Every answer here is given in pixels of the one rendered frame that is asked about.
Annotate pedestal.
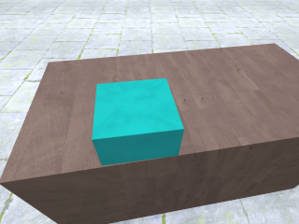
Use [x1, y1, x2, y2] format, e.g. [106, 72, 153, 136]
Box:
[0, 43, 299, 224]

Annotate carton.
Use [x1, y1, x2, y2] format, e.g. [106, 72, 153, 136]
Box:
[92, 78, 184, 166]

